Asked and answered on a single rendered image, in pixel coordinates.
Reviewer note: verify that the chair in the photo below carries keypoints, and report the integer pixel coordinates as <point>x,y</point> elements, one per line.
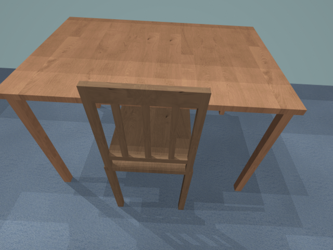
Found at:
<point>147,139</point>

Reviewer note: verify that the table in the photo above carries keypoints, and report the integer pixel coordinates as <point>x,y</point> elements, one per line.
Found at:
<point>231,60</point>

